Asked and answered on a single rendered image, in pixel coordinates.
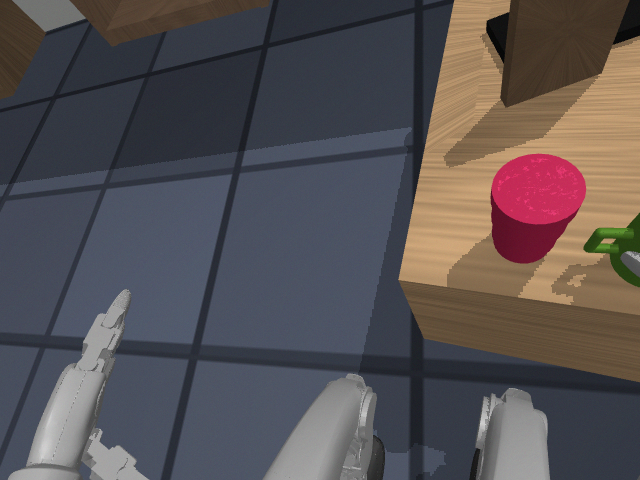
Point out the bookshelf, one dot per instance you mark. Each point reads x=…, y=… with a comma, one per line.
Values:
x=120, y=21

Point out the left robot hand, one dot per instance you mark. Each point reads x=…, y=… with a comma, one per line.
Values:
x=67, y=433

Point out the left robot arm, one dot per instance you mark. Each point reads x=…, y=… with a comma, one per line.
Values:
x=46, y=472

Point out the left robot foot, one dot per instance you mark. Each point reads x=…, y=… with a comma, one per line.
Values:
x=377, y=462

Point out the right robot hand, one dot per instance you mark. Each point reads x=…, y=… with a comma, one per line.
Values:
x=631, y=260

